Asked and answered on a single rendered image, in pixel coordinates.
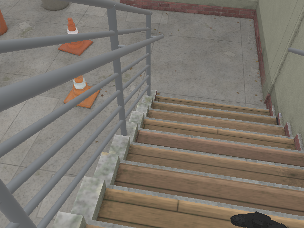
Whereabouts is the right robot hand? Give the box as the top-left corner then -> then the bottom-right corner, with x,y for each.
230,211 -> 289,228

